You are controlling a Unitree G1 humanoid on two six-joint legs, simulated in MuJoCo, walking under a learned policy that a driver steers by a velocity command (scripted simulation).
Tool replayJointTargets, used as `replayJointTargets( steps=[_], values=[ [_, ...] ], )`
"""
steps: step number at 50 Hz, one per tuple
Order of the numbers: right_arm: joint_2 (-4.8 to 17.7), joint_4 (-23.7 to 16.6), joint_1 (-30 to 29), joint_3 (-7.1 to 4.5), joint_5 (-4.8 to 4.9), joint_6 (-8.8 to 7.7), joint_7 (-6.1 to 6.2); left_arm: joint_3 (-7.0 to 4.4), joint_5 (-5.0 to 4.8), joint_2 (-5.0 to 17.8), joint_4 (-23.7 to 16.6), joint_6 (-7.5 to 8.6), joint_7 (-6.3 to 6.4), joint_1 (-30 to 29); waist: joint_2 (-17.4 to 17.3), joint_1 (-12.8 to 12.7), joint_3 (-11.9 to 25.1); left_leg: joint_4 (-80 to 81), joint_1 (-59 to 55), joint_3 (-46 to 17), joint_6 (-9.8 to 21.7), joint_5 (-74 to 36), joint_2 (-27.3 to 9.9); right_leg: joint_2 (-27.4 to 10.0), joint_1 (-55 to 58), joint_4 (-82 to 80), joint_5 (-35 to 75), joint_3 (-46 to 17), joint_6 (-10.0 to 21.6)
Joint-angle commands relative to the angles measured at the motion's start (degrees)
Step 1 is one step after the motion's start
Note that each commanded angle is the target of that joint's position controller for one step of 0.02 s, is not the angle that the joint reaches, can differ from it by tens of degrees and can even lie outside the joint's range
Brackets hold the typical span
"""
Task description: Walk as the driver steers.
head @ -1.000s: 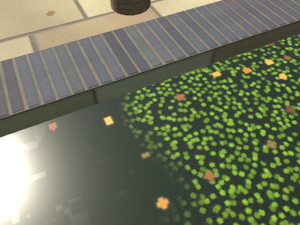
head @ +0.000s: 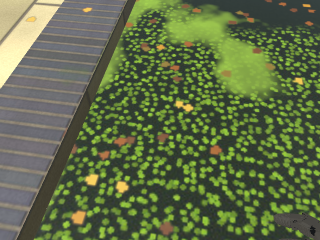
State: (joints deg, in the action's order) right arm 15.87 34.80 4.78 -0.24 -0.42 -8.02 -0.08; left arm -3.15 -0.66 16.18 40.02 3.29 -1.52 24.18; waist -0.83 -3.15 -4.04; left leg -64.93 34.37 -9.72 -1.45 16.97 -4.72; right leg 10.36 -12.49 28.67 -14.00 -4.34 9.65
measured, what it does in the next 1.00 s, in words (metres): walks ahead, turning right: left foot, then right foot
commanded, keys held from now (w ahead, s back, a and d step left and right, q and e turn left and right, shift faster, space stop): w+e+shift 0.74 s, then w+shift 0.26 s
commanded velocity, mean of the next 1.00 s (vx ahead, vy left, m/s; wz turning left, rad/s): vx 1.00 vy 0.00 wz -0.89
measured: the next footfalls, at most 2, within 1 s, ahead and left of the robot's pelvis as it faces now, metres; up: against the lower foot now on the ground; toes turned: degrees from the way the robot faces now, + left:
left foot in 0.22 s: +0.44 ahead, +0.19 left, +0.00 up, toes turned -20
right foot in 0.70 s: +0.69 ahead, -0.22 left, +0.00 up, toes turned -45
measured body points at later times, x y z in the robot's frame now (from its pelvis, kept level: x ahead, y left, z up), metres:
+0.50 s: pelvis +0.42 +0.05 +0.00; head +0.42 +0.02 +0.45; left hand +0.74 +0.17 -0.05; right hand +0.26 -0.21 -0.13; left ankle +0.40 +0.20 -0.73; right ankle +0.46 -0.11 -0.63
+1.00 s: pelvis +0.75 -0.22 +0.01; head +0.75 -0.25 +0.45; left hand +0.96 -0.07 -0.11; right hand +0.73 -0.56 -0.06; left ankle +1.05 -0.26 -0.65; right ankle +0.66 -0.19 -0.73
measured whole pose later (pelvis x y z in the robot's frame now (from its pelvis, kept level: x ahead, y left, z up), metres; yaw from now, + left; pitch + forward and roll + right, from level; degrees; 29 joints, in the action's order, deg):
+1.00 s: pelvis +0.75 -0.22 +0.01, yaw -52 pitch -1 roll +0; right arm 16.2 35.4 2.7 -0.6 -0.6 -6.7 -0.6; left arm -2.1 -0.5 12.7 43.7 4.8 -0.2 25.5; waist -2.2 -4.9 -2.4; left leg -45.1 42.6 -5.0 -2.7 -5.6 -8.3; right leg 8.5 -1.1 20.2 -17.7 -5.0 8.1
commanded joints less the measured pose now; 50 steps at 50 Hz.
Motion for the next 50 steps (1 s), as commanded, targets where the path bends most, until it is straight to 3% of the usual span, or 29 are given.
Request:
replayJointTargets(
  steps=[1,3,6,8,9,10,11,12,13,14,15,16,17,20,22,24,29,32,34,35,36,37,38,39,40,42,43,48,50],
  values=[
    [4.82,-4.18,-2.71,-1.54,-1.35,0.49,0.08,-2.32,-0.84,8.26,-5.64,1.51,1.96,-8.17,-0.58,3.49,-2.88,15.40,-4.49,5.01,-2.77,-11.34,1.20,-10.10,-13.50,-16.59,1.74,-16.82,8.84],
    [2.72,-5.83,-7.36,-1.07,-0.83,0.26,-0.51,-3.06,-1.15,9.75,-4.45,0.94,2.52,-6.80,1.16,0.51,-1.92,26.70,-13.54,7.09,-3.36,-22.83,4.05,-8.06,-18.27,-15.76,-0.97,-14.20,5.49],
    [6.27,-6.73,-8.72,-2.79,1.92,0.10,-0.59,-3.39,-2.09,9.55,-2.58,0.93,2.84,-3.88,4.81,-0.83,0.02,33.51,-17.03,2.94,-4.00,-25.67,4.55,-10.03,-11.39,-12.20,-7.62,-19.29,2.88],
    [8.11,-6.79,-8.30,-3.72,2.68,-0.15,-0.52,-3.49,-2.29,8.65,-1.69,0.44,3.00,-2.82,6.37,-0.19,0.12,35.88,-15.66,1.73,-3.36,-20.57,3.96,-11.84,-3.29,-7.37,-5.27,-22.21,1.74],
    [9.33,-6.00,-4.47,-4.64,2.95,-0.27,-0.43,-3.58,-1.90,8.59,-1.41,0.00,2.94,-2.93,7.32,2.15,1.96,35.14,-18.52,2.34,-2.51,-16.35,3.99,-12.75,-0.60,-3.32,0.33,-22.69,0.83],
    [11.33,-4.16,4.96,-6.21,3.18,-0.29,-0.14,-3.24,-1.01,8.03,-1.70,-0.29,2.48,-3.90,7.23,7.50,7.25,33.84,-27.54,3.61,-1.08,-12.11,3.99,-11.08,0.24,6.93,9.91,-20.83,-1.16],
    [12.60,-2.12,18.72,-6.84,3.03,0.13,0.51,-1.76,0.69,4.63,-3.18,-0.44,1.78,-5.62,5.55,14.31,17.54,28.23,-46.48,0.00,0.59,-4.98,-1.38,-8.98,-7.76,25.02,10.94,-17.25,-3.53],
    [17.46,-0.98,23.55,-7.13,-0.09,0.48,0.16,0.51,-1.46,-3.88,-5.44,0.06,1.47,4.47,-20.31,7.90,26.88,40.76,-64.46,-32.08,8.90,21.19,-15.87,-1.66,-26.32,47.90,-20.23,-11.06,-6.08],
    [15.88,-1.26,20.57,-6.94,-0.20,0.69,-0.80,1.13,-4.61,0.63,-6.08,0.25,1.78,4.81,-29.20,7.14,25.29,49.94,-62.19,-50.62,11.19,42.16,-20.74,-7.87,-36.37,57.20,-14.87,-7.66,-6.17],
    [10.44,-2.77,15.74,-5.97,0.29,1.19,-0.25,0.06,-3.86,5.72,-5.69,-0.24,2.07,-2.18,-18.55,9.36,15.59,50.90,-54.05,-41.65,9.76,38.67,-18.08,-10.35,-38.74,59.43,-8.81,-4.90,-6.89],
    [9.10,-1.65,14.59,-5.57,0.02,1.93,0.16,-0.46,-2.22,7.52,-6.08,-0.46,1.97,-7.05,-8.61,9.60,10.16,49.81,-46.78,-30.28,8.42,25.77,-15.62,-12.20,-37.09,57.94,-6.12,-2.87,-7.05],
    [8.92,-0.18,14.37,-5.53,-0.63,2.32,0.30,-0.64,-0.72,7.03,-7.14,-0.36,1.78,-11.43,-2.27,9.18,6.41,49.14,-40.40,-21.43,7.48,13.96,-13.00,-14.20,-34.88,54.91,-5.07,-2.34,-6.55],
    [7.73,1.01,13.08,-5.07,-1.06,2.14,0.57,-0.84,-1.09,6.25,-7.84,-0.62,1.31,-11.68,-3.49,7.05,4.21,49.50,-35.73,-15.66,7.67,7.19,-11.84,-16.36,-32.72,52.13,-3.42,-3.23,-6.29],
    [3.49,4.31,11.99,-4.06,0.67,1.58,0.15,-0.42,-2.55,3.26,-9.04,-2.47,0.68,-12.44,-5.41,4.63,1.19,52.05,-31.48,-4.63,7.51,-0.61,-10.45,-19.43,-33.43,49.17,-4.23,-2.33,-5.55],
    [4.80,5.58,11.75,-4.42,0.71,1.50,0.22,0.04,-1.99,2.25,-10.17,-2.78,0.29,-14.11,-3.44,3.72,-1.01,54.02,-30.49,0.87,8.13,-5.74,-11.28,-20.15,-36.85,47.80,-0.06,-2.02,-6.09],
    [6.35,5.96,10.40,-4.64,-0.22,1.44,0.51,0.07,-1.92,2.84,-10.70,-2.55,-0.14,-15.55,-2.26,2.98,-2.97,56.19,-28.66,7.57,7.87,-10.03,-10.35,-19.99,-37.19,43.25,6.38,-1.24,-6.95],
    [10.22,8.81,14.82,-4.94,-0.29,1.83,0.80,0.40,-1.57,2.85,-12.80,-1.43,-2.27,-25.58,1.68,6.22,-7.13,58.44,-33.24,20.32,4.80,-25.25,-7.82,-16.88,-32.59,23.73,17.15,7.77,-4.26],
    [15.46,9.30,16.17,-5.87,-0.20,3.13,1.47,-1.35,-2.16,6.37,-12.90,-1.07,-2.95,-23.63,-4.82,2.16,-1.63,48.19,-38.59,24.15,3.30,-71.35,-8.43,-8.88,-18.45,18.92,12.66,15.87,-1.81],
    [17.73,7.48,12.21,-6.62,0.28,4.22,1.62,-4.42,-2.68,11.83,-8.77,-2.25,-2.50,-5.70,-8.80,-8.20,7.49,26.02,-35.10,23.42,4.66,-87.33,-10.37,-5.72,1.95,19.18,5.37,15.41,1.25],
    [16.53,5.71,8.05,-6.41,1.04,3.82,1.57,-6.69,-2.40,15.49,-3.89,-2.87,-1.66,9.41,-4.66,-15.11,12.44,6.34,-22.35,22.48,3.66,-73.15,-7.27,-6.93,23.37,10.74,10.37,9.48,4.42],
    [6.46,3.95,5.46,-3.66,0.09,1.83,1.30,-7.13,-2.55,17.56,-1.56,-3.60,-0.41,9.83,15.99,-11.14,7.70,-22.44,-3.48,21.01,1.30,2.96,7.19,-12.44,32.06,7.11,15.66,-4.02,7.58],
    [2.69,-1.39,15.97,-1.54,1.65,-1.36,0.28,-5.02,-0.27,18.08,-6.25,-1.45,-0.87,2.16,22.29,0.42,23.13,-33.93,14.18,3.96,1.39,15.92,9.79,-24.17,43.97,-3.70,-8.78,-41.42,21.46],
    [9.05,-2.11,7.88,-2.28,2.82,-3.19,-0.05,-4.56,0.22,12.09,-7.03,-0.29,-0.74,2.84,9.55,-4.79,22.79,-27.59,15.88,-0.47,3.84,8.03,6.12,-25.90,39.56,-13.98,-24.06,-47.96,17.76],
    [8.90,-2.65,4.71,-2.44,4.24,-3.23,0.12,-3.99,0.76,10.59,-5.20,1.09,-0.90,2.11,1.59,-1.84,11.17,-20.52,15.65,1.15,4.45,5.08,4.21,-25.34,28.03,-17.39,-22.61,-44.03,14.53],
    [7.75,-0.93,5.59,-2.16,3.00,-2.47,0.68,-3.23,0.76,8.65,-4.92,2.22,-1.05,-2.16,-5.42,1.61,7.78,-14.25,10.43,0.85,4.19,2.10,0.68,-23.90,18.21,-16.54,-17.02,-38.29,11.89],
    [7.41,1.64,9.94,-2.53,1.16,-0.09,0.27,-2.09,1.38,6.29,-5.24,2.59,-0.44,-8.42,-2.91,6.48,2.74,-7.78,2.23,1.13,2.19,-1.01,-2.31,-18.43,3.56,-16.53,-9.62,-26.65,9.83],
    [7.17,1.91,9.79,-2.57,0.75,0.81,0.15,-1.71,0.92,5.42,-4.59,2.49,-0.12,-8.80,-1.67,6.87,0.85,-4.95,1.17,2.54,1.21,-1.52,-3.34,-17.12,-0.73,-17.49,-7.12,-22.56,9.21],
    [1.99,-2.79,-5.33,-0.45,-0.75,1.02,-0.52,-1.13,0.18,4.75,-1.07,2.60,2.10,-3.54,0.38,0.07,-3.83,19.63,-2.01,8.63,-2.13,-25.92,-2.07,-11.40,-10.13,-19.14,6.14,-7.60,5.89],
    [1.62,-3.57,-9.18,-0.40,0.11,0.38,-1.06,-1.38,-0.31,6.10,0.55,3.00,1.81,-0.40,0.93,-2.81,-3.70,28.07,-7.79,10.48,-1.72,-34.40,0.33,-12.71,-10.23,-21.64,4.09,-7.21,5.05]
  ],
)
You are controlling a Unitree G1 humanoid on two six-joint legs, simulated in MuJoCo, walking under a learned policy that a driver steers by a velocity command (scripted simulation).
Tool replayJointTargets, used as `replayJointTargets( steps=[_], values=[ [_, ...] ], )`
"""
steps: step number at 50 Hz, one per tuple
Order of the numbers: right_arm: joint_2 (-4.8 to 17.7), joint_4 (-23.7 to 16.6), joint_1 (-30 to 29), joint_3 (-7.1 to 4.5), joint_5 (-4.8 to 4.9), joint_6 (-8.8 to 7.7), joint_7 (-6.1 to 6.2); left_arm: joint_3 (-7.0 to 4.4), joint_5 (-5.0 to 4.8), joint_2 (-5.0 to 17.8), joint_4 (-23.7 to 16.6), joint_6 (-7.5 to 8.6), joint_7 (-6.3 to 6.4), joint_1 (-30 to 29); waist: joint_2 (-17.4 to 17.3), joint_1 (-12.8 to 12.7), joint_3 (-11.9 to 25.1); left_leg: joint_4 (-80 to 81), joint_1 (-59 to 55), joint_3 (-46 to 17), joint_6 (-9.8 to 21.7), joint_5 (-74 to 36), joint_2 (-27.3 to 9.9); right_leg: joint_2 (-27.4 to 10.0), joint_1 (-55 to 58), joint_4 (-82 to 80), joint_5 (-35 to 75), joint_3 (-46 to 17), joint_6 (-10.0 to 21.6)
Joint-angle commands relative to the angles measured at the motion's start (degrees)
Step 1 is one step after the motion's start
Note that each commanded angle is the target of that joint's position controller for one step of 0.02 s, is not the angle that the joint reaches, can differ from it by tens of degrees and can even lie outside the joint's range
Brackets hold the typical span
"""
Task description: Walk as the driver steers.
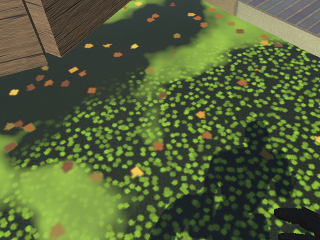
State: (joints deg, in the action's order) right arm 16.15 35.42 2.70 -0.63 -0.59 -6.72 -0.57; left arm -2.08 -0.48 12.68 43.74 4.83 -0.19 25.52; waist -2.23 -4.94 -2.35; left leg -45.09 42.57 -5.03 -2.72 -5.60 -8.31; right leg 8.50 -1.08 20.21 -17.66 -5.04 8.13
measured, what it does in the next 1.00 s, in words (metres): walks ahead, turning right: left foot, then right foot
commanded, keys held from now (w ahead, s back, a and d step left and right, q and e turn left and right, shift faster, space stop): w+shift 0.24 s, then w+e+shift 0.32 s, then e+shift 0.44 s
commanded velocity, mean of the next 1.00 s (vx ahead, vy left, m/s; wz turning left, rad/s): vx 0.76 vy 0.00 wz -0.61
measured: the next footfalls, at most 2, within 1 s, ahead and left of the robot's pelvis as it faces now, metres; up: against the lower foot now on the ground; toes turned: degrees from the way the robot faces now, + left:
left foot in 0.18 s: +0.40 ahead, +0.17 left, +0.00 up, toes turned -2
right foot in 0.64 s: +0.83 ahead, -0.09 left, +0.00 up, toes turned -19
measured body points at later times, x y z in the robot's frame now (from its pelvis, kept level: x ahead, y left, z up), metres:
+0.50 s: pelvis +0.47 +0.06 -0.01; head +0.48 +0.03 +0.44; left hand +0.72 +0.26 -0.08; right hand +0.40 -0.20 -0.15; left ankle +0.36 +0.17 -0.74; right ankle +0.65 -0.12 -0.66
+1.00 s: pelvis +0.84 -0.05 +0.00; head +0.87 -0.10 +0.44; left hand +1.10 +0.14 -0.09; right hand +0.91 -0.40 -0.07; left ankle +1.09 -0.02 -0.70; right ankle +0.79 -0.08 -0.74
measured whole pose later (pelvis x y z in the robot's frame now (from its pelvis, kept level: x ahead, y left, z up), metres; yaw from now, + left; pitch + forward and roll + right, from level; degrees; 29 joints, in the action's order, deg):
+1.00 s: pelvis +0.84 -0.05 +0.00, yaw -39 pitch +3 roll +1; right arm 17.4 32.8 -1.9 -1.3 -0.6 -3.8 1.0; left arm -5.1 -1.8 18.5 38.7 -2.1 2.8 15.1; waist -2.6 -4.0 -3.9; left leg -35.7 36.1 -12.3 -5.8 4.7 1.6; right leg 13.2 -15.0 29.5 -14.0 -15.8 6.9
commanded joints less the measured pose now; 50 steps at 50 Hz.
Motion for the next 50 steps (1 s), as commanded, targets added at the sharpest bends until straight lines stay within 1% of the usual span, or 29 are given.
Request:
replayJointTargets(
  steps=[1,4,6,7,8,9,10,11,12,13,14,15,17,19,21,23,27,29,31,32,33,34,35,36,37,40,44,47,50],
  values=[
    [2.16,-4.82,-8.83,-0.38,0.99,-1.05,-0.74,-2.50,-0.88,9.94,-2.17,1.54,0.22,-0.33,2.94,-2.00,-5.76,11.32,-15.47,5.50,-0.07,-12.01,4.44,-11.99,-18.16,-13.22,7.81,-7.02,6.32],
    [4.00,-6.71,-12.57,-1.30,2.02,-1.42,-1.80,-2.23,-1.13,8.97,1.32,0.43,0.34,3.17,4.97,-2.64,-6.50,18.39,-8.29,4.61,2.57,-7.59,5.24,-15.95,-1.89,-9.68,17.26,-7.74,4.85],
    [6.07,-6.34,-8.80,-2.43,2.03,-1.59,-2.14,-2.51,-0.17,10.26,2.38,-0.69,0.89,3.00,7.39,0.61,-2.76,18.49,-10.92,6.47,4.49,-0.95,7.94,-17.96,6.58,-3.93,38.62,-7.48,3.23],
    [8.00,-5.47,-3.37,-3.45,2.55,-1.27,-1.78,-2.86,0.98,11.90,2.64,-1.22,0.92,2.23,9.30,4.17,1.91,16.16,-16.23,7.71,5.79,3.96,9.88,-18.37,9.63,2.70,53.79,-7.14,2.46],
    [10.09,-3.95,6.19,-4.53,3.51,-0.57,-1.02,-3.19,2.27,13.77,2.54,-1.77,0.70,-0.40,11.32,10.64,8.22,14.26,-26.50,8.71,7.41,6.32,10.40,-17.95,8.98,13.49,65.71,-5.73,1.36],
    [11.17,-0.75,21.68,-4.79,3.29,0.45,-0.06,-2.81,3.02,13.28,0.82,-1.99,0.68,-5.06,11.27,18.65,16.31,8.44,-48.17,3.60,9.10,10.16,4.43,-16.53,-5.09,31.36,59.74,-5.12,0.02],
    [15.83,1.91,26.85,-5.90,0.75,0.09,-0.55,-0.18,1.17,2.65,0.17,-0.66,-0.07,7.12,-13.21,11.09,28.53,13.05,-73.72,-28.58,20.49,34.33,-10.88,-5.35,-29.89,58.83,12.77,-3.84,-4.22],
    [10.63,3.59,30.88,-5.11,0.77,-0.36,-1.47,0.51,-1.30,5.16,1.14,0.42,-0.55,5.67,-18.22,14.43,33.06,26.43,-77.79,-47.17,20.12,50.62,-12.46,-3.46,-37.69,63.88,-7.55,-7.74,-3.49],
    [6.85,3.68,25.81,-4.28,0.83,-0.05,-0.81,-0.68,-3.48,9.57,-1.24,0.85,-0.49,-4.20,-12.56,14.97,19.63,28.04,-70.53,-39.04,17.31,49.01,-11.55,-7.56,-44.53,65.34,-5.82,-5.35,-2.37],
    [6.06,3.78,22.47,-4.11,0.28,0.32,-0.55,-0.28,-3.08,9.74,-2.98,1.47,-0.45,-10.41,-1.59,14.08,12.12,28.67,-60.18,-29.98,15.77,39.13,-9.84,-9.84,-44.32,62.85,-3.38,-3.81,-2.00],
    [5.74,4.26,19.79,-3.93,-0.52,0.19,-0.81,-0.22,-2.08,8.36,-3.87,1.80,-0.49,-14.14,4.10,11.77,5.55,30.23,-50.12,-22.95,15.03,30.87,-7.55,-11.39,-43.01,58.99,-1.70,-2.88,-1.92],
    [4.01,4.47,17.19,-3.32,-1.38,-0.33,-0.94,-0.50,-2.08,7.37,-3.69,1.29,-0.64,-12.57,2.18,8.14,3.45,31.60,-43.40,-17.98,14.70,26.79,-6.22,-13.88,-39.75,56.14,0.69,-3.74,-2.11],
    [1.00,5.54,14.20,-2.49,-0.22,-0.71,-1.58,-0.51,-2.51,5.73,-2.08,-0.76,-0.62,-9.13,-0.34,4.98,1.40,34.50,-37.11,-10.53,13.56,21.98,-4.79,-16.02,-36.98,53.38,1.34,-3.68,-2.69],
    [2.42,6.89,13.43,-2.84,0.94,-0.99,-1.57,-0.02,-2.02,4.30,-2.63,-1.91,-0.52,-10.81,-0.53,4.19,-2.77,37.07,-32.67,-3.45,12.42,14.38,-4.56,-17.25,-39.86,50.64,4.31,-3.10,-3.50],
    [4.27,7.37,12.84,-3.25,0.04,-1.33,-1.08,0.10,-1.61,4.61,-4.50,-1.84,-0.41,-14.84,-0.11,4.29,-5.45,39.38,-29.96,4.14,11.25,7.11,-2.54,-16.74,-41.61,44.08,12.46,-2.09,-4.27],
    [4.09,7.95,14.13,-3.01,-0.08,-1.56,-0.49,-0.05,-1.16,5.33,-5.49,-1.31,-1.00,-18.29,1.35,5.50,-6.00,40.63,-30.57,11.56,9.40,0.82,0.34,-15.05,-40.64,36.95,21.81,2.27,-4.20],
    [7.74,10.03,19.75,-3.24,0.19,-0.78,0.85,-0.08,-1.39,5.00,-9.45,-0.09,-3.33,-26.19,2.15,7.21,-6.43,41.04,-38.91,16.54,5.41,-16.39,-1.35,-11.06,-35.62,22.17,29.74,8.94,-1.25],
    [11.35,9.51,20.09,-4.06,-0.04,0.87,2.29,-1.52,-1.53,8.17,-10.47,0.10,-4.23,-25.63,-1.74,4.97,-3.36,32.33,-47.33,17.99,3.34,-43.77,-1.88,-5.53,-32.10,19.21,25.69,14.25,-0.42],
    [14.30,7.79,17.35,-4.89,-0.22,3.11,3.89,-3.87,-1.41,12.38,-7.14,-0.67,-4.40,-10.16,-5.32,-3.06,5.12,10.30,-47.14,17.50,2.09,-61.77,-3.01,-1.04,-15.33,18.30,21.13,15.50,0.45],
    [14.48,6.48,13.00,-5.00,0.12,3.32,3.80,-5.73,-1.05,15.77,-3.53,-1.68,-3.66,3.62,-4.06,-9.74,10.50,-6.18,-39.45,16.39,1.55,-56.50,-2.22,-2.82,1.69,14.11,26.29,9.93,2.57],
    [7.41,5.51,13.54,-3.37,0.00,2.26,2.55,-5.40,-1.18,15.79,-2.17,-2.93,-1.93,4.87,9.04,-6.23,9.56,-26.46,-25.28,14.52,-0.21,10.66,6.59,-8.82,12.57,12.53,32.74,-0.96,4.23],
    [1.02,1.26,22.27,-0.89,0.45,0.31,1.16,-5.79,2.05,21.34,-6.14,-1.88,-1.71,0.55,23.78,2.83,20.94,-51.27,-3.14,3.97,-2.65,43.65,15.92,-23.72,30.57,13.11,44.45,-31.97,19.69],
    [7.34,0.19,17.64,-1.41,0.90,-1.39,0.70,-6.15,2.25,19.15,-8.51,-1.68,-1.70,-1.00,10.08,-1.78,30.29,-51.38,-1.83,-4.98,0.21,38.90,13.52,-24.74,30.16,4.55,30.55,-39.72,19.70],
    [8.42,-1.97,11.76,-1.75,1.76,-2.07,0.75,-5.74,1.24,17.76,-9.64,-1.10,-1.70,-4.49,3.50,-0.03,21.23,-44.06,-1.19,-5.22,2.25,34.93,11.21,-22.32,20.73,0.98,25.78,-35.75,16.92],
    [7.59,-1.84,9.72,-1.83,1.19,-1.84,1.25,-5.10,-0.20,15.54,-9.98,-0.69,-1.91,-9.15,-4.59,3.91,12.33,-38.39,-2.46,-3.94,2.15,32.85,8.94,-19.47,8.62,-0.85,25.47,-31.07,14.14],
    [8.88,-1.83,9.88,-2.67,-0.53,0.99,1.58,-4.45,-0.05,13.27,-11.34,-0.97,-1.09,-14.97,-2.45,8.45,4.62,-27.47,-10.14,-2.88,-0.77,30.63,6.06,-14.22,-11.49,-2.93,40.84,-20.72,11.68],
    [5.08,-3.89,4.31,-1.76,-0.99,2.41,2.07,-5.23,-0.77,14.96,-9.50,-3.62,1.68,-13.33,1.05,7.15,7.67,-7.45,-14.46,0.75,-3.70,20.25,10.42,-6.68,-18.20,1.81,50.34,-13.77,7.03],
    [5.10,-5.05,-0.87,-1.93,-0.05,2.77,1.89,-5.36,-1.70,14.60,-9.09,-6.21,3.33,-12.37,4.82,4.52,11.09,5.69,-19.55,0.63,-3.66,8.95,14.13,-3.70,-18.33,4.78,38.81,-14.77,0.70],
    [6.35,-5.79,-4.11,-2.69,0.52,2.42,1.44,-4.97,-1.14,12.75,-9.20,-7.09,3.88,-11.93,8.52,3.16,9.30,15.16,-21.65,-2.21,-3.09,5.67,14.96,-3.57,-16.05,7.68,25.49,-20.73,-1.78]
  ],
)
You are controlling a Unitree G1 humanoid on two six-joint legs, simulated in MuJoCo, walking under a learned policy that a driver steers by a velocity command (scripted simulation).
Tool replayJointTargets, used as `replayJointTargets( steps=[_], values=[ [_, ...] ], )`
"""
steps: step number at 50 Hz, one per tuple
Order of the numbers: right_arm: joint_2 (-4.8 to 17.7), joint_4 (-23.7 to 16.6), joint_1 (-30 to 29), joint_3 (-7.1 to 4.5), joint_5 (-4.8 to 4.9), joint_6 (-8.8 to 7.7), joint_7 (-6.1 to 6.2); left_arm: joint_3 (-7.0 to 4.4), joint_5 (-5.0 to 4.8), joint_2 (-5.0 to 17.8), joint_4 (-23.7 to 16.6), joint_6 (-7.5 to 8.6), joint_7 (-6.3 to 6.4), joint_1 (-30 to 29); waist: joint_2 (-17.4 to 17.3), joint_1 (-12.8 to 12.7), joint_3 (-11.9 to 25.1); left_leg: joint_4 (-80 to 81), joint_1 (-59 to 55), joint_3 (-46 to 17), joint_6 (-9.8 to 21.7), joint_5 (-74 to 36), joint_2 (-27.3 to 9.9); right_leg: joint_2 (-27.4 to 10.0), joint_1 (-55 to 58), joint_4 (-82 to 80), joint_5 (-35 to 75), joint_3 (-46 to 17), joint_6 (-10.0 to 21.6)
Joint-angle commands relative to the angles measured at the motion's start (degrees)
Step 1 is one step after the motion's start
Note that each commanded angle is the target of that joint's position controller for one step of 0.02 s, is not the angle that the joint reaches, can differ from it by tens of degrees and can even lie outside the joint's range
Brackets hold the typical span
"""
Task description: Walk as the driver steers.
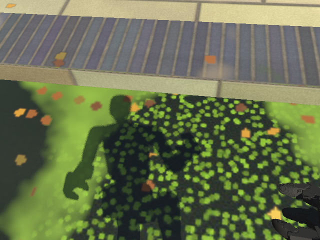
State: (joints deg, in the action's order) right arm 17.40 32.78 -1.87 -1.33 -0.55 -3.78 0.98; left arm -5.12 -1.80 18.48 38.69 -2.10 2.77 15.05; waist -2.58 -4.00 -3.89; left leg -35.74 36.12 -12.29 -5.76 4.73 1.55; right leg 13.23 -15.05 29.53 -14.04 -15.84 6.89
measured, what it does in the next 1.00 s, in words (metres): walks ahead, turning right: left foot, then right foot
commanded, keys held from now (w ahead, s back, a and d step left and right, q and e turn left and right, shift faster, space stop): e+shift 0.24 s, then w+e+shift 0.76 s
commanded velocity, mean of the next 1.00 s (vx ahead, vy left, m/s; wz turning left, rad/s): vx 0.57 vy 0.00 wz -0.99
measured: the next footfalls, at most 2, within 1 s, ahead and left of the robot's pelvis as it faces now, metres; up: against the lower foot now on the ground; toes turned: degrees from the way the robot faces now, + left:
left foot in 0.08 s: +0.24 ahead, +0.13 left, +0.00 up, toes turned -15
right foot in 0.52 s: +0.08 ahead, -0.10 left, +0.00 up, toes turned -33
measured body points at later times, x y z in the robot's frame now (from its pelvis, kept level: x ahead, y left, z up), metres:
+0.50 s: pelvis +0.13 +0.00 +0.00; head +0.12 -0.04 +0.45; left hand +0.37 +0.21 -0.07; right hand +0.11 -0.34 -0.11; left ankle +0.20 +0.14 -0.73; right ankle +0.05 -0.08 -0.73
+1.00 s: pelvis +0.37 -0.20 -0.02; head +0.38 -0.24 +0.43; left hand +0.63 -0.07 -0.13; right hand +0.28 -0.52 -0.10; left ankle +0.52 -0.15 -0.74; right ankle +0.16 -0.12 -0.63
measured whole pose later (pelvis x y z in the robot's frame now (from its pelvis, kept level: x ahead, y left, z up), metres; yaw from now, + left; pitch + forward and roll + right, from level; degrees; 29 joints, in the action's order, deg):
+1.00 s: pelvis +0.37 -0.20 -0.02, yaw -57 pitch +3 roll +4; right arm 15.8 35.9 4.0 -4.0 0.4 -6.0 -1.5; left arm -3.2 -2.9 17.1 42.2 1.8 1.4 21.7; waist 2.1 -2.5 -2.9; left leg -34.4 23.4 1.8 -2.2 13.9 0.6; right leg -0.4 -17.6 72.8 -25.0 -8.7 3.7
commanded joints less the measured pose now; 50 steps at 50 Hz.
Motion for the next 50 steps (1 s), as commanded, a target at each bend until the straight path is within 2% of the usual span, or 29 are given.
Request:
replayJointTargets(
  steps=[1,3,4,5,6,7,8,11,15,19,22,24,25,26,27,28,29,30,31,34,37,41,43,44,45,46,47,48,50],
  values=[
    [5.98,-2.69,1.24,-2.49,0.52,-0.82,-0.15,-1.68,0.57,5.96,-4.63,-0.11,0.87,-2.21,9.91,2.71,10.25,8.35,-15.69,3.74,0.41,-5.22,4.33,-8.64,-0.35,0.57,18.77,-11.94,-0.69],
    [6.17,-0.20,8.12,-3.02,-0.27,-1.58,0.15,-0.68,0.76,3.28,-5.87,-0.10,0.25,-4.11,7.56,5.80,13.22,16.88,-25.50,1.70,3.83,-15.51,-1.94,-6.66,0.62,13.63,6.68,-10.07,-2.83],
    [7.39,-0.52,9.87,-2.93,-1.16,-1.19,0.84,0.79,1.86,-1.26,-6.22,-0.16,-0.14,0.04,-2.34,3.39,18.26,12.07,-40.06,-8.59,9.55,-33.14,-14.84,-2.20,-8.90,27.60,-20.32,-3.10,-5.22],
    [8.14,-0.61,12.50,-2.99,-2.66,-0.32,1.09,0.48,0.74,2.39,-7.30,0.25,-1.17,7.84,-12.37,0.00,23.68,12.12,-48.79,-27.17,21.60,-36.79,-29.04,-1.38,-19.04,37.11,-29.69,0.77,-7.70],
    [7.74,-1.50,9.62,-3.85,-1.03,0.41,1.25,-0.88,0.61,8.34,-5.28,0.38,-2.02,9.20,-11.60,0.40,23.08,12.57,-45.29,-30.88,24.96,-25.91,-30.59,-7.75,-21.18,44.74,-25.01,3.65,-10.56],
    [4.26,-2.44,8.22,-3.07,-0.71,1.03,1.61,-1.96,0.15,11.56,-4.37,-0.33,-2.00,3.84,-5.01,3.09,17.14,12.27,-40.41,-20.34,21.74,-18.50,-24.19,-9.80,-22.50,47.42,-19.81,5.36,-12.04],
    [3.64,-2.50,7.98,-2.67,-0.88,1.99,1.79,-2.15,0.25,11.33,-4.39,-1.22,-1.54,0.93,-0.76,3.64,14.24,13.18,-35.78,-13.32,18.37,-12.00,-19.78,-10.78,-22.58,48.37,-15.54,6.73,-12.67],
    [5.62,-1.27,6.01,-3.36,-1.21,3.14,1.92,-0.84,0.07,6.28,-6.58,-1.97,-1.01,-2.03,-3.03,3.33,6.93,18.37,-24.23,-0.36,16.42,-8.51,-13.61,-13.48,-20.17,41.26,-10.12,12.28,-12.07],
    [8.53,1.32,9.71,-5.06,0.42,2.74,1.37,-0.23,0.20,4.97,-7.75,-0.82,-2.19,-2.98,-7.58,4.73,12.42,24.42,-28.24,0.96,17.49,14.19,-17.78,-18.01,-19.17,32.89,-8.00,14.99,-10.17],
    [11.44,1.89,6.56,-6.53,2.28,1.21,0.57,-0.89,0.50,6.44,-5.17,-0.04,-3.49,-0.78,-7.89,2.41,10.57,29.11,-21.40,6.74,13.86,27.57,-18.54,-18.51,-7.78,21.14,-5.77,18.52,-5.91],
    [10.93,2.26,4.44,-6.68,2.09,0.85,-0.32,-1.20,0.25,5.78,-1.91,-0.18,-3.67,2.66,-7.67,0.26,8.03,27.52,-19.12,12.06,11.70,28.72,-18.49,-17.19,-0.46,14.19,-7.01,23.29,-3.91],
    [8.69,1.72,1.30,-6.14,1.93,1.35,-0.52,-1.15,-0.09,4.17,2.27,0.10,-3.52,9.56,-2.16,-3.50,5.57,18.35,-15.19,17.12,9.45,30.99,-16.41,-14.96,7.08,3.99,-4.27,27.14,-1.92],
    [5.38,1.69,1.80,-5.33,1.06,1.73,-0.50,-1.76,-0.22,4.61,6.15,0.61,-3.25,16.43,5.86,-5.15,4.13,3.80,-10.28,21.52,7.92,30.49,-11.75,-12.31,13.55,-0.85,-6.91,25.64,-0.10],
    [0.92,0.13,-0.22,-3.87,0.57,1.82,-1.12,-2.39,0.29,7.43,6.51,1.76,-3.15,21.35,17.05,-6.51,-0.95,-23.52,9.31,22.45,5.09,30.99,-7.41,-21.54,20.42,-4.96,-16.92,4.65,5.67],
    [-3.23,-3.81,0.38,-2.09,1.21,-0.08,-2.04,-1.46,0.28,11.56,1.48,4.39,-3.84,16.13,20.38,-0.54,-1.05,-35.69,25.57,13.83,4.67,30.47,-0.92,-29.51,21.92,-10.42,-17.78,-21.42,13.14],
    [1.51,-6.26,-4.17,-2.59,2.91,-2.22,-2.71,-2.28,0.94,11.71,-0.35,6.11,-4.65,13.20,13.74,-2.08,-0.42,-35.62,31.34,7.44,5.59,24.93,-2.64,-34.90,22.29,-20.75,-29.56,-32.29,16.71],
    [5.26,-5.90,-5.30,-3.49,3.45,-3.74,-3.06,-1.54,0.95,9.92,-0.84,7.01,-4.57,10.97,8.47,-0.84,-2.06,-32.50,30.66,6.21,6.11,19.49,-4.78,-34.88,20.79,-20.84,-28.65,-29.75,15.11],
    [5.62,-4.41,-3.90,-3.71,2.32,-4.30,-3.08,-0.92,0.87,8.55,-0.85,6.89,-4.13,9.97,6.45,0.23,-1.80,-29.09,26.27,6.30,5.39,15.04,-5.74,-32.36,18.86,-18.94,-24.74,-23.92,13.18],
    [6.16,-3.32,-3.44,-3.98,1.15,-4.37,-3.14,0.03,0.88,6.71,-1.23,6.45,-3.54,9.30,6.59,0.74,-2.13,-24.73,21.53,7.04,4.48,11.19,-5.58,-29.28,15.76,-18.98,-21.13,-18.32,11.47],
    [5.52,-3.25,-5.95,-4.11,1.00,-4.06,-4.01,0.65,0.92,5.58,-1.07,5.56,-1.26,10.42,8.17,0.64,-1.85,-12.26,11.02,8.71,2.18,0.02,-2.24,-24.38,11.16,-19.51,-9.68,-9.44,8.77],
    [1.59,-4.55,-11.33,-2.91,1.61,-4.15,-4.93,0.55,0.10,5.21,0.72,4.86,-0.11,12.79,9.48,-1.11,-2.86,-1.81,1.64,11.60,2.07,-5.53,1.36,-21.14,5.39,-19.07,-3.10,-4.38,6.76],
    [3.12,-5.22,-11.35,-3.84,3.03,-4.45,-4.88,0.03,-0.80,5.20,2.02,4.80,0.29,12.58,13.18,0.00,-2.85,5.57,-8.96,9.52,2.49,-4.88,0.68,-22.30,5.15,-17.34,1.54,-6.34,4.44],
    [5.80,-4.28,-5.46,-5.26,3.40,-4.45,-4.02,-0.54,-0.36,5.94,1.77,4.37,0.17,11.08,14.47,3.39,0.53,5.94,-16.73,10.38,3.63,0.11,1.01,-22.81,7.32,-11.00,18.07,-7.00,2.97],
    [7.83,-2.36,3.71,-6.53,3.58,-4.09,-3.02,-0.61,0.77,6.25,0.97,4.11,-0.24,9.36,14.16,8.26,6.88,5.51,-27.84,11.45,4.88,2.69,1.14,-19.88,6.17,-0.50,28.42,-4.95,1.26],
    [9.34,0.22,18.65,-7.12,3.28,-3.41,-1.96,-0.22,2.12,5.71,-1.35,4.17,-0.81,5.44,12.69,15.94,17.43,0.23,-49.21,7.40,6.91,6.50,-4.38,-16.98,-4.64,17.01,27.41,-3.83,-0.65],
    [13.38,2.04,28.10,-7.43,0.86,-2.80,-1.83,1.96,1.38,-3.89,-3.38,5.07,-1.23,12.33,-9.41,12.85,32.02,5.92,-72.50,-19.40,14.16,33.14,-19.87,-9.91,-23.36,40.98,-5.55,0.08,-3.11],
    [11.43,1.68,25.44,-6.56,-0.01,-3.14,-3.07,2.75,-2.62,-2.21,-4.13,5.82,-1.39,14.83,-26.03,10.10,32.64,20.24,-71.27,-42.18,16.87,48.47,-25.77,-11.33,-31.77,51.71,-16.16,1.37,-3.29],
    [6.50,1.04,20.12,-5.65,0.82,-2.58,-2.43,1.64,-3.35,2.37,-3.67,5.74,-1.41,8.52,-20.04,11.12,19.06,21.57,-61.95,-33.69,15.29,47.07,-24.20,-15.22,-36.85,55.08,-11.18,5.08,-3.35],
    [4.69,4.12,18.94,-5.26,0.09,-1.49,-1.41,1.36,-0.21,3.38,-4.60,5.81,-1.97,-0.77,-2.52,10.43,7.76,20.64,-45.19,-15.11,14.05,24.93,-20.31,-19.68,-32.71,51.51,-6.86,8.59,-2.78]
  ],
)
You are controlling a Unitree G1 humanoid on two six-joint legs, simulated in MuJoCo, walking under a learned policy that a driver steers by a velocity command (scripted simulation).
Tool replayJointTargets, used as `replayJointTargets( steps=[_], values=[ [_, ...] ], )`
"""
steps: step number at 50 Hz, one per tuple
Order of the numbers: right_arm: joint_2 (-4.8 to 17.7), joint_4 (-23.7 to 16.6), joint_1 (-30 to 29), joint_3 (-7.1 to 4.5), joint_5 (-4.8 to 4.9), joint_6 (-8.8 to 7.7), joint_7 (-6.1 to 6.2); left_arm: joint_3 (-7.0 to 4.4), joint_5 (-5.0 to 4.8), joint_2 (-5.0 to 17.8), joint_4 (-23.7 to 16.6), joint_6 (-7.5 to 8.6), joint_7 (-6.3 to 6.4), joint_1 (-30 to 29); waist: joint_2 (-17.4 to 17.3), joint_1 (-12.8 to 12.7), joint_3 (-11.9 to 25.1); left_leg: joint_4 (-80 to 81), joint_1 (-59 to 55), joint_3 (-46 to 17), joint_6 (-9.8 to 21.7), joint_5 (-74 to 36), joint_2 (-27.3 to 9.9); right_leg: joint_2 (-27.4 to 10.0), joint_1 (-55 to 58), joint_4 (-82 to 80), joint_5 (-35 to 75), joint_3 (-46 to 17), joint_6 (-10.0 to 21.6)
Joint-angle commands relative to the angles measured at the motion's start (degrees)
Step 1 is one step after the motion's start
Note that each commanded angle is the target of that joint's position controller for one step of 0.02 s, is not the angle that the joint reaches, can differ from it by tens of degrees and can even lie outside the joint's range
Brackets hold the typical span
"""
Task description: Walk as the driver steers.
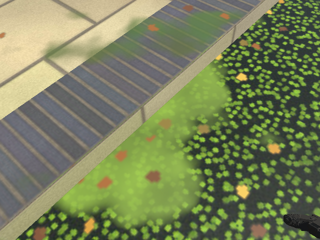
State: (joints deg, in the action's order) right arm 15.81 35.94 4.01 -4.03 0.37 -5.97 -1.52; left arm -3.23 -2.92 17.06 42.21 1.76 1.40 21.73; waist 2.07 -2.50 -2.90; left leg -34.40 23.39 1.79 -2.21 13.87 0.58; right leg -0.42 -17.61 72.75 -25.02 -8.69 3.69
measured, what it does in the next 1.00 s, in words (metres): walks ahead, turning right: right foot, then left foot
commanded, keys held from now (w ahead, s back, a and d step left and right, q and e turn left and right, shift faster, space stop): w+e+shift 0.48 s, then w+shift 0.12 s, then shift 0.38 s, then e+shift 0.02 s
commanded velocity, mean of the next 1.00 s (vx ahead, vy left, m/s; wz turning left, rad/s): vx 0.78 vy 0.00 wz -0.69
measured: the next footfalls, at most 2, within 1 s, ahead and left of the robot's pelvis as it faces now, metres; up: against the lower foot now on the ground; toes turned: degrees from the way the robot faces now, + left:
right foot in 0.34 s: +0.45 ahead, -0.17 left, +0.00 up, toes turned -23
left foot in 0.78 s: +0.93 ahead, -0.27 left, +0.00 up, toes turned -39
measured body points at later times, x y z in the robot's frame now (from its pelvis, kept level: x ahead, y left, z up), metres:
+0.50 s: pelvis +0.41 -0.12 +0.01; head +0.43 -0.16 +0.45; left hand +0.58 +0.11 -0.09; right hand +0.49 -0.43 -0.08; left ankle +0.48 +0.08 -0.62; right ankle +0.41 -0.16 -0.72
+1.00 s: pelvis +0.78 -0.26 +0.02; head +0.82 -0.31 +0.46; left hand +1.07 -0.14 -0.09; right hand +0.69 -0.52 -0.12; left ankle +0.90 -0.25 -0.72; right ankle +0.68 -0.37 -0.66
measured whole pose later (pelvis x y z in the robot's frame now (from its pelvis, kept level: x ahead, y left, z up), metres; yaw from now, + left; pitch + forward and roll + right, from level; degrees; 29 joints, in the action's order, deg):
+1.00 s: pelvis +0.78 -0.26 +0.02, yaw -40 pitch +1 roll +2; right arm 14.1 45.7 11.4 -1.4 -1.4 -5.2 -2.1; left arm -2.7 -0.2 16.7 41.5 0.8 2.0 8.6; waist 0.3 1.6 -7.7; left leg -22.5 19.3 3.0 4.1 3.7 3.9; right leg -0.6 -28.5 60.3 -26.2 -7.1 -3.2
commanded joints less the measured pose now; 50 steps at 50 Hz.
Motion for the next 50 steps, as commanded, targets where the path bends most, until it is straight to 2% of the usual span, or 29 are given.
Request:
replayJointTargets(
  steps=[1,4,8,11,13,15,16,17,18,19,20,21,22,23,25,29,32,35,37,38,39,40,41,42,43,44,46,48,50],
  values=[
    [5.09,2.08,11.38,-2.04,-1.74,0.53,1.37,-0.71,0.87,3.84,-8.72,1.40,-1.10,-7.52,-7.99,6.26,4.27,20.01,-26.04,-24.27,10.63,9.45,-18.35,-8.07,-26.89,6.13,5.22,0.90,0.49],
    [2.81,4.80,7.71,-1.24,-0.18,-0.06,1.35,0.22,-0.35,-0.12,-10.60,-1.12,-1.73,-9.31,-8.34,2.95,-1.92,24.18,-17.73,-13.09,9.93,1.86,-18.43,-11.40,-27.91,2.99,2.78,1.78,0.26],
    [7.83,5.33,4.20,-2.18,-0.49,-0.47,1.71,0.62,0.63,1.23,-12.52,-1.26,-3.01,-11.58,-5.27,0.14,-4.97,28.46,-14.42,1.51,8.92,-8.13,-16.46,-11.93,-27.97,-5.57,16.52,3.96,-0.90],
    [11.30,6.08,6.96,-2.75,-0.36,-0.19,1.80,0.39,1.15,2.82,-13.25,-0.68,-4.27,-17.50,-0.83,2.18,-6.07,29.34,-16.61,10.71,6.73,-17.08,-13.02,-8.35,-20.74,-18.31,25.30,11.23,0.97],
    [15.44,6.30,8.89,-3.43,-0.13,0.45,1.67,-0.86,0.90,5.36,-13.07,-0.45,-4.61,-16.60,-3.64,0.47,-2.83,23.07,-21.54,12.85,6.15,-48.31,-13.47,-2.48,-11.84,-21.51,23.52,17.23,2.83],
    [18.95,5.70,8.03,-4.23,0.34,1.93,1.69,-3.67,-0.50,10.67,-10.58,-1.04,-4.46,-3.71,-9.12,-7.80,5.22,2.99,-23.50,12.89,6.23,-72.75,-15.08,2.68,3.54,-21.28,14.47,19.66,5.42],
    [17.93,4.40,5.36,-3.87,0.48,2.14,1.92,-6.23,-0.35,14.94,-6.03,-1.50,-4.08,11.35,-6.91,-15.33,11.69,-15.97,-14.13,11.90,5.33,-70.62,-13.83,4.54,24.49,-27.60,17.22,17.64,8.33],
    [8.85,4.59,6.51,-1.17,-0.59,1.19,1.87,-6.62,-0.84,16.75,-2.49,-2.10,-3.16,14.80,7.28,-12.65,6.70,-41.85,3.65,9.93,1.83,-6.53,-4.54,0.74,34.54,-31.06,18.44,6.50,10.72],
    [1.93,-0.75,14.30,1.50,-0.05,-1.56,1.06,-5.62,0.37,20.39,-6.84,-0.68,-3.48,6.64,25.22,0.12,17.23,-59.70,22.26,-1.68,1.91,21.06,3.82,-9.47,43.90,-45.40,-0.52,-30.32,22.38],
    [10.08,-2.13,8.06,0.61,1.10,-3.95,0.73,-4.84,1.17,15.28,-9.73,0.77,-3.95,5.75,13.28,-4.35,21.32,-56.48,25.37,-10.61,4.72,12.80,0.82,-13.77,42.62,-56.95,-16.39,-43.29,21.08],
    [11.11,-3.48,1.64,0.21,2.59,-4.66,1.02,-4.48,2.05,13.79,-8.87,2.16,-4.03,5.65,5.19,-3.96,11.99,-52.49,26.64,-9.45,5.55,9.06,0.04,-13.93,34.09,-61.08,-15.61,-43.16,18.63],
    [9.22,-3.02,0.69,0.78,1.80,-4.74,1.57,-4.02,2.39,12.77,-8.38,3.27,-4.31,2.87,-4.24,-0.65,7.16,-46.74,22.91,-10.16,5.46,6.05,-2.31,-12.78,24.34,-60.83,-10.59,-39.18,16.77],
    [8.06,-1.99,2.41,0.91,0.48,-4.13,1.82,-3.57,2.74,11.56,-8.59,3.84,-4.18,-1.06,-6.72,2.62,4.91,-42.17,17.31,-11.05,4.72,3.59,-4.30,-10.19,15.89,-58.70,-4.68,-32.81,15.65],
    [8.06,-1.21,4.85,0.72,0.09,-3.03,1.49,-3.09,3.15,10.34,-9.03,4.03,-3.76,-3.85,-4.19,5.06,3.41,-39.45,13.65,-11.85,3.63,2.19,-5.16,-7.56,9.84,-58.19,-1.26,-28.23,15.79],
    [7.72,-0.56,4.70,0.52,-0.64,-1.38,1.13,-1.89,1.94,7.01,-8.14,3.83,-2.76,-4.82,-2.78,5.90,0.19,-31.23,11.45,-10.08,1.55,1.61,-6.33,-4.75,4.27,-59.65,5.63,-19.74,15.07],
    [1.80,-4.35,-8.25,2.50,-2.11,-1.04,0.25,-0.61,1.87,3.41,-4.34,3.27,-0.37,-0.37,-1.56,-0.18,-3.95,-8.76,6.01,-2.25,-1.15,-20.13,-3.64,1.45,-3.36,-60.01,21.11,-5.12,10.54],
    [1.61,-6.62,-14.32,2.34,-1.27,-1.97,-0.64,-1.29,1.97,5.33,-1.34,3.13,-0.50,4.25,-0.32,-4.65,-5.27,3.27,1.58,-0.46,-0.15,-30.65,-0.69,-0.73,-1.42,-61.02,21.19,-6.09,8.87],
    [4.18,-7.97,-15.59,0.95,-0.74,-2.81,-1.31,-1.28,1.86,4.33,2.66,1.74,0.30,8.25,2.15,-5.02,-3.69,9.05,3.82,-0.99,2.27,-30.23,1.03,-3.32,11.66,-54.49,33.01,-7.82,6.19],
    [6.84,-6.28,-7.34,-0.57,-0.95,-2.96,-0.86,-2.01,2.58,6.16,2.82,1.06,1.08,6.40,5.38,0.22,2.21,7.71,-2.77,0.41,4.08,-25.40,3.84,-3.80,17.60,-45.67,52.72,-8.44,3.91],
    [7.89,-4.39,1.73,-1.20,-0.89,-2.91,-0.43,-2.44,2.80,7.93,1.95,0.79,1.02,2.47,6.21,6.62,6.99,8.93,-12.08,0.72,5.00,-30.05,2.61,-2.50,16.85,-35.59,58.42,-6.65,1.37],
    [9.86,-1.47,14.53,-1.34,-1.36,-2.32,0.08,-1.94,4.11,6.31,-0.40,0.71,0.66,-1.28,4.15,12.02,16.05,2.96,-29.58,-5.51,6.75,-43.83,-5.81,-0.76,8.68,-19.23,48.61,-5.94,-1.10],
    [11.87,0.96,17.52,-0.83,-3.70,-2.15,-0.66,0.18,3.23,-2.91,2.58,0.70,-0.29,15.49,-20.56,3.96,29.25,-1.84,-53.68,-31.27,20.82,-63.30,-25.32,11.12,-9.87,10.53,-11.59,-5.71,-6.43],
    [9.36,1.67,20.63,-0.98,-2.41,-1.92,-1.76,0.38,1.29,2.78,5.62,0.50,-1.00,20.47,-19.42,6.91,40.06,3.08,-59.81,-45.15,23.91,-46.72,-27.43,9.28,-14.91,18.43,-12.62,-11.18,-6.66],
    [7.05,-0.01,14.90,-0.74,-1.86,-0.98,-1.24,-0.96,0.36,7.09,3.46,-0.07,-0.98,10.25,-13.02,8.47,33.18,6.82,-52.08,-37.37,21.82,-36.51,-23.90,5.66,-16.14,17.39,-9.23,-8.65,-7.19],
    [5.09,0.10,8.71,0.24,-1.38,-0.33,-0.69,-1.00,1.44,8.14,0.33,-0.08,-0.39,0.89,-4.65,7.21,22.77,9.56,-39.36,-28.90,18.73,-36.50,-20.09,3.18,-15.92,11.39,-5.40,-3.97,-7.07],
    [3.77,0.87,5.98,1.10,-1.27,-0.19,-0.32,-0.97,2.33,7.27,-0.93,-0.10,0.00,-4.17,-0.90,5.44,14.60,11.04,-28.33,-23.99,17.85,-41.78,-17.79,2.16,-15.48,7.88,-4.15,-1.89,-7.12],
    [3.23,3.26,5.72,1.58,-2.00,-0.46,-0.30,-0.69,2.70,4.04,-1.21,-0.68,0.10,-3.08,-2.99,1.96,10.62,13.99,-17.86,-17.32,16.56,-48.26,-13.96,-0.24,-9.44,-0.43,-2.53,-0.75,-6.55],
    [2.56,5.07,3.79,1.93,-1.69,-0.65,-0.62,0.30,2.78,0.31,-1.05,-0.90,0.69,-2.08,-4.62,-0.04,9.68,15.53,-13.12,-12.65,16.83,-52.38,-12.73,-1.96,-6.30,-12.42,-2.61,0.59,-6.92],
    [5.32,6.42,2.85,1.14,-1.69,-0.12,-0.23,0.73,2.96,-0.26,-1.16,-1.18,1.04,-2.73,-5.41,-0.40,12.01,16.22,-11.24,-9.06,17.33,-55.38,-13.35,-2.42,-1.81,-21.22,3.34,2.17,-7.38]
  ],
)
